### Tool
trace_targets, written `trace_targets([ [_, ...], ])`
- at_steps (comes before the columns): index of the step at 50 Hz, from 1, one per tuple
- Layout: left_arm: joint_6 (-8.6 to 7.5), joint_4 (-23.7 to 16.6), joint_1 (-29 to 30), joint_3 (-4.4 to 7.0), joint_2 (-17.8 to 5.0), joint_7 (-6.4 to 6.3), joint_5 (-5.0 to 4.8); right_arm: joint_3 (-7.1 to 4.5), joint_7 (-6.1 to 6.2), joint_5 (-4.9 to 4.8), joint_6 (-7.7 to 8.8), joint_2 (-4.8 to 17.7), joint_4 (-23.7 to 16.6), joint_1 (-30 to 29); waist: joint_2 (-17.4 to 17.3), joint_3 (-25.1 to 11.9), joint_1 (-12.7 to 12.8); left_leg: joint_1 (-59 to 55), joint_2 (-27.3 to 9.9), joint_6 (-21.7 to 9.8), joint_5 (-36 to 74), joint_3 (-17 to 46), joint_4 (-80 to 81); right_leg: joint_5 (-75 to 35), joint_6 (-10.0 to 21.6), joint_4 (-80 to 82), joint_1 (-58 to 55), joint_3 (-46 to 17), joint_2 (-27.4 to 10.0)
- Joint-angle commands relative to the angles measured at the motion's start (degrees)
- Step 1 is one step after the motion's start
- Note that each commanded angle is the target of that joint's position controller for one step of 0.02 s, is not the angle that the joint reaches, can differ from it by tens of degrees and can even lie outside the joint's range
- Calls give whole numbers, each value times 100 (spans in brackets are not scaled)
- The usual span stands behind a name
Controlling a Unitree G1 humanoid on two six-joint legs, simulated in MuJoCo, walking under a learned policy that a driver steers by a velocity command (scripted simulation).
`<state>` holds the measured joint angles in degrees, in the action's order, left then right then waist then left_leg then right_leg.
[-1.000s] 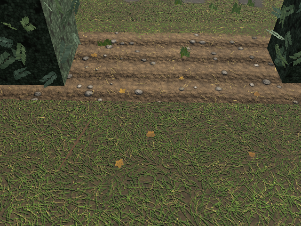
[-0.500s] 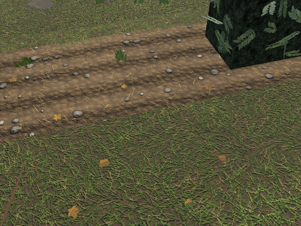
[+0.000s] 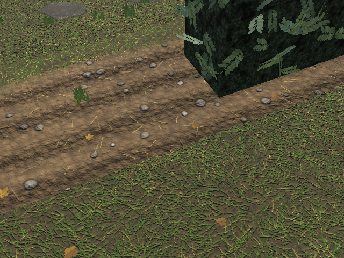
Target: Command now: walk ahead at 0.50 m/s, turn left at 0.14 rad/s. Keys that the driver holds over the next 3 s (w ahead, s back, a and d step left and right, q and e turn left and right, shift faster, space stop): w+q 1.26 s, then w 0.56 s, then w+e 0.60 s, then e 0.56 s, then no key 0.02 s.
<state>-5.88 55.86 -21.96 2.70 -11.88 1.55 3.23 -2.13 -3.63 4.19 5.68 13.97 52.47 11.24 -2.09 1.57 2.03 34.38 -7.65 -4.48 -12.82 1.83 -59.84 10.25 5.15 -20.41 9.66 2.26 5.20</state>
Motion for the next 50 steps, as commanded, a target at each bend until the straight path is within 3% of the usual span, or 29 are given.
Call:
trace_targets([
  [1, -142, -332, 54, -8, -399, 14, 177, 29, -45, -21, -1, -51, -310, -225, 300, 40, -86, 0, -50, 145, 1254, 31, 983, -1391, 932, 1256, 511, -693, -1631],
  [4, -26, -124, -161, -29, -428, 115, 385, 74, -242, 56, 25, -131, -205, 215, 587, 20, -253, -963, 276, 227, 2374, -87, 328, -1691, 759, 773, 1205, -85, -1468],
  [5, -45, -185, -237, -62, -345, 61, 319, 27, -266, 77, 59, 41, -318, -17, 396, 138, -128, -231, 245, 153, 2631, 61, 762, -1198, 760, 630, 595, -115, -1464],
  [9, -153, 649, -1954, -217, -13, -202, 241, 93, -10, -58, 59, -60, -802, -1454, 332, 693, 583, 2914, -39, 129, 3173, 788, 2692, -1296, 716, -74, -2941, -816, -2217],
  [12, -57, 640, -1771, -354, 120, -51, 329, 223, -116, -2, -86, -383, -802, -1557, 393, 718, 497, 806, -73, -11, 4629, 106, 3106, -602, 519, -79, -1081, -32, -1691],
  [14, -26, 627, -1672, -380, 117, 3, 271, 183, -188, 12, -171, -179, -854, -1625, 143, 1035, 427, 236, -64, -41, 4221, 17, 3010, -298, 490, -84, -481, 16, -1705],
  [18, -21, 980, -2325, -379, -36, -290, 73, 223, -138, 130, -302, -164, -891, -2075, -70, 1195, 729, 551, -183, 83, 3428, -124, 3990, -979, 235, -586, -1758, 180, -1649],
  [21, 90, 947, -2493, -330, -204, -357, 100, 180, 36, 143, -358, 27, -589, -1679, -46, 903, 677, -465, 44, 249, 3055, -426, 4355, -2124, 37, -1285, -1971, 251, -1488],
  [22, 139, 889, -2472, -288, -397, -265, 192, 34, 110, 41, -305, 376, -397, -993, -131, 467, 381, -1783, 220, 170, 3248, -616, 4052, -2635, -78, -1861, -1491, 359, -1451],
  [23, 202, 578, -1002, -18, -839, -369, -418, -267, 88, -1039, -324, 855, -187, 189, -111, 869, -742, -3155, 856, -154, 3192, -959, 3429, -3702, -156, -4261, 376, 332, -1298],
  [24, 14, 560, -1361, -128, -371, -290, -410, -416, 180, -909, -323, 1452, 236, 1586, -1185, -310, -1065, -6137, -17, -685, 6511, -362, 2360, -463, -566, -7172, 2940, 811, -763],
  [25, -228, 505, -2105, -380, 48, -100, -550, -332, 144, -631, -226, 1461, 426, 2473, -1886, -2975, -1238, -9014, -1531, -2114, 7891, 1665, 1313, 3769, -773, -10146, 4503, -318, -430],
  [26, -449, 128, -1384, -210, -603, -42, -796, -354, 80, -637, -308, 1175, 509, 2849, -1006, -4003, -1698, -9231, -1646, -2533, 5493, 2635, 2235, 3485, -785, -9970, 4862, -977, -604],
  [27, -517, -457, -404, -193, -574, -126, -932, -350, 143, -596, -370, 1086, 555, 2589, -814, -3539, -1526, -8622, -1481, -2303, 3327, 2882, 3018, 3132, -764, -9488, 5494, -810, -851],
  [28, -458, -801, 201, -210, -420, -248, -816, -262, 271, -613, -414, 729, 399, 1750, 25, -2683, -1153, -7154, -1313, -2000, 2526, 2838, 3631, 2735, -761, -9216, 5551, -518, -1051],
  [30, -222, -973, -12, -126, -185, -429, -505, -194, 377, -478, -380, 919, -4, 373, 1172, -1345, -93, -3674, -1543, -1993, 2578, 2861, 3950, 2560, -970, -9274, 4808, -387, -1182],
  [32, -43, -1063, 22, -149, 58, -470, -569, -70, 275, -405, -254, 633, -322, -758, 447, 129, 525, -617, -1191, -1356, 936, 1889, 4700, 1725, -777, -7396, 4161, -817, -1635],
  [33, -18, -1343, 338, -80, -138, -540, -500, -119, 351, -540, -158, 863, -553, -1230, 83, 817, 689, 1037, -233, -907, 605, 936, 5124, 945, -824, -4913, 2796, -740, -1578],
  [34, -88, -1207, 375, 31, -365, -568, -326, -143, 451, -457, -70, 874, -593, -1098, 184, 553, 596, 1728, 557, -695, 625, 298, 4738, -471, -897, -3580, 1286, -446, -1204],
  [36, -170, -1217, 830, 116, -380, -482, -299, -201, 555, -538, -49, 915, -388, -159, -156, -267, 235, 1017, 518, -815, 453, 325, 4509, -2667, -1210, -2492, 254, -251, -686],
  [37, -139, -1400, 1153, 144, -491, -438, -367, -272, 576, -676, -35, 1063, -297, -160, -572, -105, 211, 542, 377, -855, 354, 614, 4602, -2715, -1179, -1922, 377, -549, -779],
  [39, -32, -1636, 1722, 188, -722, -397, -542, -322, 638, -705, -95, 887, -183, 129, -488, 51, 35, -739, 126, -686, -105, 1181, 4334, -2138, -1109, -1221, 944, -728, -833],
  [42, -34, -1361, 603, 399, -1087, -314, -428, -300, 596, -592, -262, 432, -170, 566, -60, -406, 498, -1553, 375, -249, 54, 1300, 2379, -630, -750, -1403, 262, -593, -852],
  [43, -84, -1235, 68, 471, -1445, -255, -359, -152, 516, -486, -264, -134, -182, 1324, 1334, -1081, 322, -598, 987, 13, -1271, 637, 341, -799, -391, -1529, -1174, -1500, -1745],
  [44, -77, -1045, -470, 575, -1914, -139, -264, -92, 434, -708, -156, -259, -403, 2004, 3487, -1958, 51, 1012, 1408, 124, -2309, 490, -1767, 1349, 617, -23, -2431, -4936, -3045],
  [45, -120, -1150, -405, 433, -1318, -117, -276, -219, 430, -779, -159, 337, -329, 1449, 2263, -1669, 292, 1616, 1175, 102, -1876, 895, -2484, 3106, 616, 558, -2247, -5536, -2932],
  [46, -89, -1195, 41, 344, -1065, -139, -289, -301, 469, -712, -229, 604, -566, 463, 1342, -875, 456, 1896, 931, 16, -1286, 639, -2514, 3204, 315, 555, -1450, -4435, -2647],
  [48, -26, -1219, 1062, 294, -876, -181, -196, -348, 497, -562, -321, 594, -743, 121, 1056, -427, -11, 1196, 428, 47, -396, 602, -1760, 1294, 249, 408, 73, -2850, -2280],
  [50, -42, -1119, 1231, 253, -648, -212, -236, -430, 462, -595, -396, 542, -690, 299, 1104, -506, -266, 633, 312, 74, -268, 508, -1236, 483, 126, 574, 433, -1884, -1945],
])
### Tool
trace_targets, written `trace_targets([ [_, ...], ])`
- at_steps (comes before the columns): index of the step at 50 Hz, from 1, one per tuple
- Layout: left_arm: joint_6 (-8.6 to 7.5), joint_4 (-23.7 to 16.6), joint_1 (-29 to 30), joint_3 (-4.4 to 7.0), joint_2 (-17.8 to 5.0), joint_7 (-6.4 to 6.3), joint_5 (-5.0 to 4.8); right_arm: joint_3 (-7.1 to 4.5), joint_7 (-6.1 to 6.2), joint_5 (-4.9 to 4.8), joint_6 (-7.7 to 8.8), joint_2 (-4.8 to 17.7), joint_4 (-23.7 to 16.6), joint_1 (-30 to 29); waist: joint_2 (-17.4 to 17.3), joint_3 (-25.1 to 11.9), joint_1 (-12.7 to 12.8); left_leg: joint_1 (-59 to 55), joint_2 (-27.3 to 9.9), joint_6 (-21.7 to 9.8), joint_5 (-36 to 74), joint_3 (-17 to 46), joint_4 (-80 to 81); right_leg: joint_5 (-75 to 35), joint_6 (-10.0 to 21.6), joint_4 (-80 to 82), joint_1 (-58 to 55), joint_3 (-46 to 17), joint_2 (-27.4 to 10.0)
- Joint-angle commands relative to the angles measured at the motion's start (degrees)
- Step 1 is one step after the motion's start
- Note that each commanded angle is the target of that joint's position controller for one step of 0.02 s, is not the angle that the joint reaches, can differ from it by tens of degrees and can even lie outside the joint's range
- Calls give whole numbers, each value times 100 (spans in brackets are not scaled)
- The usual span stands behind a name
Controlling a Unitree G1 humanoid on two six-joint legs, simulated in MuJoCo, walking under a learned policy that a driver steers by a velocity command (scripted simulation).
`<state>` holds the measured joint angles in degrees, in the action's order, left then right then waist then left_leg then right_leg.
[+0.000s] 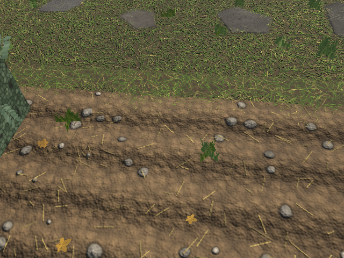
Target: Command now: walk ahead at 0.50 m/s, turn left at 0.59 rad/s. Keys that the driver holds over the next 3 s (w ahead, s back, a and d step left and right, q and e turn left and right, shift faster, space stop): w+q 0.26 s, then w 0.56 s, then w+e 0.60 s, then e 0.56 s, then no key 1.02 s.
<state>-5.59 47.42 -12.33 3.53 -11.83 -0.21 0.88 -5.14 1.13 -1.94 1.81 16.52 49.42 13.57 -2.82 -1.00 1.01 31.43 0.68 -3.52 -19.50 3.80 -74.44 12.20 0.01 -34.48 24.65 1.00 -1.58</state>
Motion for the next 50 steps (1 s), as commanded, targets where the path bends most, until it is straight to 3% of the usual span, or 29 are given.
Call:
trace_targets([
  [1, -102, -219, 176, 188, -675, -55, -41, -119, -15, 19, -39, 206, -419, 23, 1112, -292, -160, 1001, -524, -14, 517, 274, 389, -135, 724, 2065, -1183, -1534, -1331],
  [5, -166, 41, -286, 299, -860, -171, -99, -85, -58, 107, -65, 20, -651, -536, 650, -317, -42, 1477, -574, 59, 1113, 370, 1481, -1145, 947, 2332, -1880, -874, -1631],
  [11, -67, 268, -551, 361, -961, -233, -129, -19, -255, 79, -16, -162, -888, -1446, 702, 162, 228, 1193, -473, 144, 2173, -213, 3099, -1190, 714, 2483, -2186, 319, -1451],
  [15, 35, 484, -813, 415, -1070, -179, -190, 25, -389, 44, 0, -227, -1028, -1870, 767, 498, 343, 888, -359, -51, 1506, -578, 3704, -1618, 678, 2254, -2523, 612, -1579],
  [17, 69, 566, -763, 456, -1251, -139, -256, -33, -390, 73, 19, -82, -1020, -1689, 945, 415, 142, 256, -79, -262, 916, -868, 3936, -3344, 651, 1711, -2656, 768, -1612],
  [18, 84, 595, -685, 470, -1359, -138, -302, -105, -380, 106, 28, 47, -931, -1306, 1020, 205, -128, -401, 148, -383, 873, -1045, 4168, -4400, 600, 1152, -2660, 880, -1564],
  [19, 96, 627, -599, 439, -1349, -135, -323, -256, -363, 111, 40, 297, -644, -414, 917, -238, -615, -1679, 406, -552, 1367, -1174, 4630, -4928, 480, 142, -2410, 1060, -1370],
  [20, 78, 595, -555, 390, -1258, -141, -242, -437, -280, 105, 24, 712, -358, 580, 707, -810, -1033, -3560, -3, -774, 1595, -399, 4446, -3832, 260, -1300, -1111, 1102, -1203],
  [21, -58, 306, -1009, 93, -427, -34, -84, -529, -226, 116, 68, 1469, -219, 970, -956, -1448, -598, -5613, -1794, -1815, 1079, 2708, 4797, 1098, -103, -3700, 1451, 862, -209],
  [22, -305, 343, -708, 120, -705, 57, -299, -381, -192, 143, 73, 1092, -255, 1349, -815, -2218, -836, -5768, -2262, -2069, 608, 4034, 5695, 2109, -35, -4616, 2001, -392, 61],
  [23, -388, 179, -64, 216, -1002, 79, -481, -280, -179, 185, 111, 753, -263, 974, -627, -1474, -888, -5330, -1968, -1722, 1116, 2957, 5658, 1633, 86, -4752, 2511, -467, -209],
  [24, -404, 134, 192, 192, -988, 34, -404, -206, -181, 137, 148, 501, -361, 459, -284, -1052, -691, -4484, -1713, -1460, 1564, 2141, 5650, 1074, 185, -4316, 2340, -427, -496],
  [25, -374, 183, 314, 221, -982, -24, -248, -134, -198, 146, 182, 278, -414, 11, -7, -680, -479, -3609, -1523, -1322, 2107, 1630, 5782, 759, 169, -3880, 1981, -404, -671],
  [26, -296, 218, 192, 261, -976, -39, -205, -71, -204, 183, 223, 78, -433, -215, -12, -547, -257, -3051, -1377, -1259, 2447, 1299, 5931, 561, 162, -3601, 1569, -466, -803],
  [28, -149, 210, 24, 241, -744, -34, -214, -61, -188, 177, 277, 108, -343, -175, 28, -407, -43, -2591, -1345, -1290, 2578, 1093, 6222, 415, 97, -3186, 1302, -442, -836],
  [30, -51, 112, 295, 197, -612, -45, -150, -84, -131, 151, 319, 275, -224, -6, 137, -115, -15, -2337, -1348, -1287, 2818, 822, 6434, 70, -27, -2578, 1521, -373, -847],
  [32, -22, -1, 680, 145, -526, -32, -93, -94, -67, 131, 320, 374, -125, 148, 127, 47, -90, -2287, -1203, -1169, 2997, 495, 6496, -690, -76, -1709, 1605, -307, -767],
  [35, -30, -99, 1267, 61, -413, 61, -137, -89, -57, 109, 324, 419, 11, 392, 21, 200, -296, -2144, -934, -927, 2715, 50, 6568, -1811, 2, -401, 1140, -85, -471],
  [39, -19, -272, 1884, 29, -513, 162, -216, -100, -67, 63, 308, 470, 322, 863, -55, 456, -506, -2775, -1196, -839, 2281, 147, 6496, -1987, 155, 327, 1161, -101, -293],
  [41, -46, -348, 1988, 42, -629, 226, -217, -121, -39, 64, 256, 519, 432, 930, -100, 489, -451, -3311, -1408, -747, 2614, 202, 6241, -1565, 307, 513, 1282, -148, -266],
  [43, -58, -275, 1661, 92, -798, 271, -224, -163, -8, 100, 209, 645, 435, 767, -227, 247, -230, -3675, -1466, -580, 3741, 31, 5814, -1099, 482, 561, 810, 25, -83],
  [44, -48, -156, 1237, 161, -930, 274, -211, -176, 0, 109, 180, 689, 413, 644, -282, -62, 20, -3716, -1361, -473, 4703, -148, 5259, -943, 601, 573, 155, 192, 118],
  [45, -19, 115, 390, 280, -1133, 259, -188, -142, 11, 129, 146, 602, 387, 577, -169, -565, 400, -3459, -1093, -322, 5175, -409, 4222, -1044, 762, 560, -1005, 276, 275],
  [46, 13, 311, -569, 381, -1460, 231, -154, -80, 40, 236, 136, 487, 256, 634, 427, -1253, 664, -2241, -800, -110, 3686, -686, 2513, -1440, 1083, 363, -2706, -853, -545],
  [47, 27, 435, -1037, 439, -1786, 277, -174, 144, -80, 261, 271, -222, 240, 1317, 1899, -1932, 317, 170, 269, 318, -199, -508, 416, -85, 2127, 1068, -4688, -3757, -1740],
  [48, 60, 394, -990, 304, -1345, 267, -230, 84, -139, 168, 439, 167, 267, 986, 1530, -1965, 482, 935, 169, 225, -1118, 237, -272, 771, 1980, 1662, -4856, -4458, -1719],
  [49, 48, 244, -474, 251, -1160, 232, -211, 14, -162, 15, 553, 468, 70, 406, 1220, -1176, 462, 1374, -106, 133, -675, 256, -330, 611, 1746, 1771, -4204, -3740, -1556],
  [50, 28, 91, -46, 224, -1096, 210, -154, 24, -115, 8, 609, 481, -13, 25, 594, -743, 324, 1189, -351, 98, -198, 182, -22, 10, 1636, 1856, -3351, -3133, -1354],
])
Over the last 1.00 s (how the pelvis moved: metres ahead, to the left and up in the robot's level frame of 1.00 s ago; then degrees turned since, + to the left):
0.71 0.18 -0.18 35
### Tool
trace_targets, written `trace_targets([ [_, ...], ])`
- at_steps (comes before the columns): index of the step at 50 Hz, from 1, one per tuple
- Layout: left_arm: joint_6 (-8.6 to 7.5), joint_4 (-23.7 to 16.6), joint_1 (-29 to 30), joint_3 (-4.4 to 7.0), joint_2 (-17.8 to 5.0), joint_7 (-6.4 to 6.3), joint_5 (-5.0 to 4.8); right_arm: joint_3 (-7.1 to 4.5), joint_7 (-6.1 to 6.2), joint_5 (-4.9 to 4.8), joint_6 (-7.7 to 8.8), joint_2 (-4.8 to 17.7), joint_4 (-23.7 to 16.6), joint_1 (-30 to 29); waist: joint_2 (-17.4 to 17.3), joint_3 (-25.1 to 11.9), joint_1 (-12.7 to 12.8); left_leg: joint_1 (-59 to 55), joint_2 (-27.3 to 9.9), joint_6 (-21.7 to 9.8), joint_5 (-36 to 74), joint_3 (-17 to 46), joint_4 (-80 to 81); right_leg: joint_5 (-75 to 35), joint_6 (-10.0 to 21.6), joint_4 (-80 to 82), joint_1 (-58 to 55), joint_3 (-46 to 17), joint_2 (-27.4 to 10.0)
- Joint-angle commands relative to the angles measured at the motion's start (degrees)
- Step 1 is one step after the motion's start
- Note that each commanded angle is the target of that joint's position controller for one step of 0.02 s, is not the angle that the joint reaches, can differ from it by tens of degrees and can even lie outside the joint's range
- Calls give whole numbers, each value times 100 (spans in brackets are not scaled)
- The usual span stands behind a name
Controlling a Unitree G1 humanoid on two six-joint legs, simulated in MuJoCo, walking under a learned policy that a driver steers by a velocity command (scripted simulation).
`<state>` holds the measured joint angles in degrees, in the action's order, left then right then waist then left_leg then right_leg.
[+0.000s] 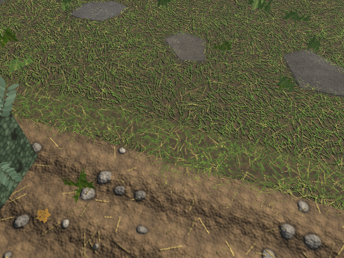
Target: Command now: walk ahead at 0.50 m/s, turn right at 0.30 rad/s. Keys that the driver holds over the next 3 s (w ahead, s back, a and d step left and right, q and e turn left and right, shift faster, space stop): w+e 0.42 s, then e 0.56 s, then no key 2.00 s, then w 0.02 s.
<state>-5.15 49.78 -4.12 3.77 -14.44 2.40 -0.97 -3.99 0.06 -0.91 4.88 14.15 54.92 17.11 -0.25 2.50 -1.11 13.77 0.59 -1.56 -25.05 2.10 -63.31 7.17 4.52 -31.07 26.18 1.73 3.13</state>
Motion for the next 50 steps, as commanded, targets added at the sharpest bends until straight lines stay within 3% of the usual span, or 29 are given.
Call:
trace_targets([
  [1, -35, -190, -622, 172, -750, -55, 71, -130, 46, 19, 308, 709, -609, -518, 55, -752, 355, 2699, -506, -69, 600, 300, -701, -178, 1164, 1614, -2710, -2791, -1679],
  [3, -64, -230, -537, 116, -608, -76, 101, -173, 111, 113, 209, 640, -679, -458, 214, -715, 66, 2099, -647, -5, 726, 333, -109, -706, 1153, 1819, -2030, -2445, -1454],
  [5, -66, -233, -673, 139, -733, -134, 35, -170, 154, 131, 109, 523, -734, -540, 336, -577, 4, 2047, -638, 130, 805, 246, 511, -662, 1171, 1980, -1651, -2199, -1376],
  [7, -47, -234, -859, 192, -921, -223, 14, -153, 173, 149, 63, 476, -881, -983, 348, -398, 105, 2153, -577, 272, 1405, 183, 1286, -511, 1127, 2107, -1406, -2033, -1291],
  [12, 35, -178, -1258, 224, -968, -318, -41, -72, 86, 97, 106, 353, -1137, -1952, 505, -211, 434, 1552, -215, 373, 2899, 140, 2992, -93, 788, 2004, -1018, -1736, -946],
  [16, 118, -114, -1543, 237, -937, -343, -77, -61, -7, 18, 198, 517, -1342, -2385, 504, -183, 554, 1380, -91, 370, 2675, 274, 3591, 204, 746, 1544, -1507, -2211, -1099],
  [18, 164, -160, -1514, 262, -970, -369, -50, -98, -42, -2, 276, 678, -1348, -2243, 635, -259, 412, 1035, -54, 288, 2252, 277, 3815, 96, 686, 1169, -1713, -2510, -1157],
  [19, 186, -209, -1449, 254, -928, -380, -46, -129, -43, -2, 311, 745, -1269, -1932, 706, -352, 222, 608, -49, 194, 2172, 218, 3997, -18, 607, 913, -1701, -2563, -1077],
  [20, 186, -286, -1380, 204, -774, -376, -21, -206, -16, 37, 335, 904, -1118, -1362, 691, -648, -50, -248, -163, 30, 2107, 223, 4084, -233, 453, 395, -1490, -2444, -835],
  [21, 154, -415, -1271, 96, -462, -348, 29, -298, 25, 127, 350, 1202, -983, -456, 261, -1318, -463, -1656, -979, -320, 1874, 917, 3920, 95, 234, -1014, -800, -1974, -494],
  [22, 89, -583, -1955, 1, -125, -348, -66, -428, 58, 229, 251, 1766, -885, 83, -1394, -1986, -235, -3461, -2360, -1273, 1888, 3064, 4128, 2119, -216, -2791, 1053, -1080, 340],
  [23, 82, -578, -2024, 72, -637, -374, -129, -351, 33, 143, 191, 1353, -887, 40, -1557, -1946, -223, -3430, -2675, -1474, 1703, 3933, 4329, 2846, -338, -3763, 1869, -1076, -61],
  [24, 130, -596, -1645, 192, -1056, -392, -95, -215, 34, 132, 170, 884, -1051, -310, -903, -1308, -277, -2759, -2392, -1238, 2438, 3040, 4277, 2485, -417, -4131, 1973, -1156, -271],
  [25, 205, -640, -1393, 236, -1059, -416, -47, -144, 30, 167, 126, 710, -1130, -658, -498, -974, -148, -2057, -2125, -1047, 3545, 2122, 4233, 2174, -513, -4154, 1756, -966, -446],
  [26, 274, -701, -1275, 266, -1010, -426, 10, -95, 16, 168, 80, 570, -1120, -912, -388, -736, -11, -1473, -1881, -953, 4286, 1536, 4261, 1986, -579, -3970, 1578, -867, -574],
  [27, 351, -753, -1291, 284, -889, -407, -2, -65, 15, 186, 55, 521, -1093, -1033, -526, -618, 135, -1045, -1708, -871, 4574, 1102, 4363, 1853, -599, -3773, 1337, -798, -727],
  [30, 495, -1012, -1158, 204, -514, -364, -61, -150, 58, 203, 18, 794, -977, -1077, -727, -550, 206, -573, -1578, -1034, 4950, 399, 4759, 1352, -711, -3190, 1111, -509, -758],
  [33, 527, -1211, -942, 167, -465, -305, -29, -203, 155, 136, -76, 964, -953, -1144, -598, -757, 183, -664, -1613, -1073, 4965, -99, 4857, 509, -710, -2340, 883, -404, -794],
  [36, 528, -1391, -573, 153, -481, -195, -9, -205, 205, 93, -175, 1054, -930, -1163, -562, -733, 88, -635, -1550, -951, 4594, -570, 4864, -138, -611, -1515, 449, -217, -743],
  [39, 571, -1604, -226, 183, -584, -80, 8, -238, 186, 24, -252, 1207, -866, -1015, -564, -615, -19, -867, -1648, -840, 4296, -697, 4627, 24, -471, -933, 279, -73, -661],
  [42, 611, -1733, -243, 250, -707, -3, 12, -284, 180, -87, -330, 1349, -847, -990, -615, -577, 66, -1143, -1762, -653, 4319, -712, 4001, 403, -237, -229, 8, 80, -508],
  [43, 603, -1671, -504, 297, -766, -10, 25, -284, 188, -124, -351, 1327, -844, -1011, -532, -672, 224, -1064, -1617, -489, 4451, -878, 3480, 55, -106, 314, -493, 195, -340],
  [44, 591, -1558, -964, 427, -1081, -88, 56, -256, 164, -79, -343, 1186, -762, -698, -117, -949, 366, -657, -1253, -171, 4130, -1111, 2535, -1092, 130, 769, -1481, -30, -293],
  [45, 598, -1581, -1430, 598, -1778, -242, 127, -141, 122, 187, -302, 886, -970, -728, 1155, -1406, 431, 884, -743, 279, 1806, -1352, 767, -3996, 701, 517, -2956, -1752, -1598],
  [46, 573, -1746, -1274, 565, -1998, -231, 204, -36, 65, 289, -256, 715, -1170, -558, 1756, -2079, 232, 2341, 63, 522, -1691, -626, -662, -4553, 2013, 537, -3770, -3483, -2723],
  [47, 536, -1779, -1226, 456, -1539, -178, 159, -131, 26, 139, -283, 1036, -1093, -869, 814, -2150, 514, 2462, -166, 498, -1407, 126, -1040, -3804, 1841, 731, -3401, -3076, -2464],
  [48, 490, -1786, -895, 401, -1380, -176, 112, -142, 38, 9, -324, 1057, -1160, -1040, 647, -1648, 370, 2569, -284, 417, -915, 146, -920, -3068, 1475, 809, -2895, -2488, -2100],
  [49, 502, -1788, -608, 377, -1265, -208, 46, -141, 111, 53, -375, 987, -1080, -1018, 304, -1291, 210, 2554, -390, 423, -473, 143, -568, -2182, 1123, 926, -2393, -2172, -1755],
  [50, 539, -1833, -358, 331, -1173, -247, 22, -170, 175, 118, -440, 1069, -1066, -1007, 389, -1082, 96, 2355, -443, 461, -172, 128, -253, -1715, 977, 1048, -1877, -1978, -1616],
])
Over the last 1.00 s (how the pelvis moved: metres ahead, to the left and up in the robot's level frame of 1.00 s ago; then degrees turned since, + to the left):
0.57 0.10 0.00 12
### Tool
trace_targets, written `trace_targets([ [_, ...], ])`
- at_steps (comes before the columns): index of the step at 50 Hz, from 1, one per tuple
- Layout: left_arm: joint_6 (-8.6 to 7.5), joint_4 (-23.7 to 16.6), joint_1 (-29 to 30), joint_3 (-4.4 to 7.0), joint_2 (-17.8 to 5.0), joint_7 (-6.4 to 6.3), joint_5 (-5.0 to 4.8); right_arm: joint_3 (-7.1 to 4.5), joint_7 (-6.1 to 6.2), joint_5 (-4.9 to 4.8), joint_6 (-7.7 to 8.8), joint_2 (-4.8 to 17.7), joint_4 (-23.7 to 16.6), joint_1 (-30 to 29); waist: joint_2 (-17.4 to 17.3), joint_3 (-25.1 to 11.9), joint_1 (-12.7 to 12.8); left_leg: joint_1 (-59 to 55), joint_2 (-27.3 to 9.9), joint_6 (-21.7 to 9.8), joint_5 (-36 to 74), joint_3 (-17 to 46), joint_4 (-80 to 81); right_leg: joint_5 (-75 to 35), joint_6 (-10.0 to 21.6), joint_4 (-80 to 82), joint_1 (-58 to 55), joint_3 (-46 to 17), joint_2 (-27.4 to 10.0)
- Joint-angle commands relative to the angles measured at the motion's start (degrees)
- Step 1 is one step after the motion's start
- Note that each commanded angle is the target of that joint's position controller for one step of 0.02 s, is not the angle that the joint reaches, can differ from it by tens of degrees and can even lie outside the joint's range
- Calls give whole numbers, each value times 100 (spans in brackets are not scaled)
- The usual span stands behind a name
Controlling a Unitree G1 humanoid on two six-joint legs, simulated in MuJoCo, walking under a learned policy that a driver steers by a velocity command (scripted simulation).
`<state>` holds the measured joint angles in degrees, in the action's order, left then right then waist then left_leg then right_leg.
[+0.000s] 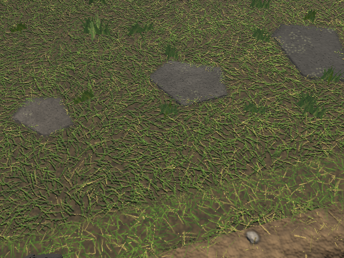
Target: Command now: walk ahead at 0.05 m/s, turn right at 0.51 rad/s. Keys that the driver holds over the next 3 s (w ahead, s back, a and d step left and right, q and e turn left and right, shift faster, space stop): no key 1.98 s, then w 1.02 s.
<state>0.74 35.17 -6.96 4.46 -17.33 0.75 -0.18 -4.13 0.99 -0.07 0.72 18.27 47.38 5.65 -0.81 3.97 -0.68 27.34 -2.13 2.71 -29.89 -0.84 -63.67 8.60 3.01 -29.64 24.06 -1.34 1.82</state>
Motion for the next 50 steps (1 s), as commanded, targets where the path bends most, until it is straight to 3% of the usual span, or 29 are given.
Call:
trace_targets([
  [1, -28, -410, 70, 238, -874, -110, 8, -158, 88, 45, -74, 633, -282, 246, 613, -1193, -68, 596, -93, 70, 541, 319, -187, -1779, 1107, 987, -1179, -1499, -1342],
  [3, -35, -416, 128, 213, -823, -148, 84, -126, 103, 18, -109, 486, -239, 456, 783, -1263, -140, 248, 0, 139, 739, 254, 222, -1712, 1120, 1033, -899, -1326, -1226],
  [6, -43, -329, 75, 193, -785, -200, 70, -39, 113, 26, -116, 310, -282, 357, 866, -1284, -25, -87, -25, 161, 933, 274, 1075, -1197, 1070, 1010, -808, -1302, -1180],
  [10, -8, -190, -1, 127, -716, -184, 104, -23, 46, -2, -102, 362, -354, 242, 1015, -1147, 141, -568, 9, 76, 1014, 226, 1957, -236, 1006, 969, -690, -1579, -1242],
  [13, 5, -58, -15, -12, -449, -159, 57, 12, -56, 59, -38, 213, -273, 539, 841, -967, -96, -1541, 116, -186, 1959, 25, 3665, 278, 606, 637, -383, -1513, -976],
  [14, -21, 30, -264, -74, -271, -158, 93, 1, -68, 176, -14, 394, -293, 625, 469, -937, -17, -1898, -330, -367, 2383, 527, 4013, 659, 258, 289, -166, -1320, -671],
  [15, -57, 69, -651, -96, -138, -142, 173, -59, -43, 245, -9, 830, -372, 593, -665, -937, 348, -2001, -1266, -782, 3186, 1432, 4207, 1558, -115, -602, 124, -675, 2],
  [16, -80, -56, -408, -42, -297, -160, 115, -12, -66, 280, -5, 679, -339, 277, -1433, -721, 362, -975, -1678, -1393, 2455, 2031, 4641, 1759, -291, -584, -208, -327, 8],
  [17, -69, 23, -260, 11, -506, -186, 109, 72, -72, 256, 41, 397, -506, -197, -1129, -540, 380, -677, -1340, -1284, 1884, 1741, 4683, 1297, -341, -575, -685, -362, -164],
  [19, 10, 102, -29, -10, -313, -203, 162, 87, -67, 149, 108, 366, -408, -38, -941, -530, 233, -770, -764, -754, 1365, 1125, 4471, 387, -342, -77, -1047, -326, -161],
  [21, 69, 153, -103, -28, -240, -180, 170, 120, -52, 131, 141, 332, -282, 235, -790, -483, 192, -640, -574, -542, 942, 925, 4475, 95, -293, 124, -1363, -468, -264],
  [24, 23, 312, -184, -3, -288, -163, 110, 154, -20, 117, 109, 270, -262, 373, -273, -261, 78, -808, -324, -441, 727, 626, 4291, 226, -183, 228, -1058, -508, -278],
  [29, -87, 528, -262, -1, -218, -182, 104, 173, 7, 78, 102, 222, -209, 483, 186, -531, -8, -1193, -199, -483, 1571, 421, 3924, -425, -225, 238, -1129, -579, -345],
  [38, -66, 878, -386, 9, -244, -263, 67, 203, -41, 58, 76, 143, 18, 474, 164, -545, 26, -1241, -88, -437, 1945, 287, 3862, -790, -204, 177, -1364, -605, -386],
  [50, -20, 1501, -302, -2, -208, -324, 43, 217, -4, 40, 85, 164, 477, 602, 71, -398, 37, -1284, -47, -423, 1991, 270, 4052, -817, -250, 277, -1533, -508, -343],
])
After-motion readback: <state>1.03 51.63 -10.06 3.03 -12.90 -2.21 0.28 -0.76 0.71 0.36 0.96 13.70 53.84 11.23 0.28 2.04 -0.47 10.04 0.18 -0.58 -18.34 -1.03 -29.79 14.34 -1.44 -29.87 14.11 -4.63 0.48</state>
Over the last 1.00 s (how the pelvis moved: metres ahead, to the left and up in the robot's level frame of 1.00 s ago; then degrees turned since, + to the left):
0.38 -0.03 0.01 -34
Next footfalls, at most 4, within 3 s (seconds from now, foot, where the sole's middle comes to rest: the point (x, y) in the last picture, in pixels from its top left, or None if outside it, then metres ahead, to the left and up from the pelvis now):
0.28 left None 0.09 0.15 -0.77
2.28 right None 0.16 -0.10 -0.77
2.76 left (163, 220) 0.56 0.09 -0.77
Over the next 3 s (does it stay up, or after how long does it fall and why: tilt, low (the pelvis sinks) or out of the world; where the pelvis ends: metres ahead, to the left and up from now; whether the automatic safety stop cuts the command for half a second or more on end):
stays up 0.49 0.02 0.01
